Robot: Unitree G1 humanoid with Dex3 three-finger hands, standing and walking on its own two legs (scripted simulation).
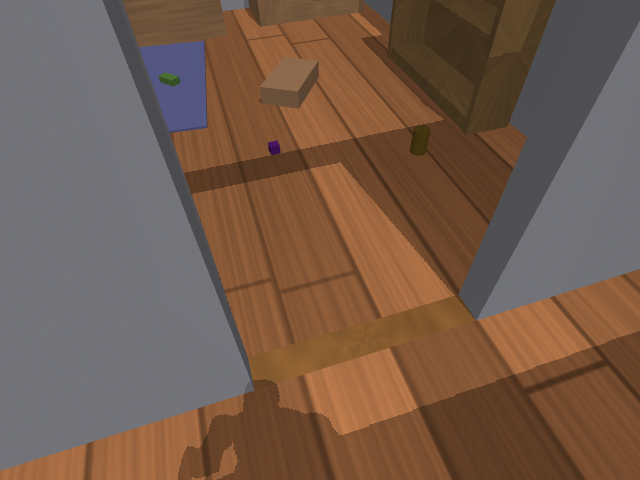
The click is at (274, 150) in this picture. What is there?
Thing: cube
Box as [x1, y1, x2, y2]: [268, 140, 280, 154]
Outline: 276,140 268,142 271,154 280,152 279,145
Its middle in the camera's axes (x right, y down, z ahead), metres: -0.24 -0.51 +2.11
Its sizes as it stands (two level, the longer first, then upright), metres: 0.050 0.050 0.050
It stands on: the floor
